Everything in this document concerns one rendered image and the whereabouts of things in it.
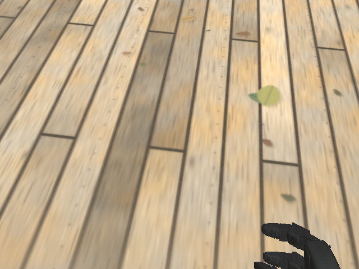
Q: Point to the right robot hand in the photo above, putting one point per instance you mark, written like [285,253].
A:
[317,253]

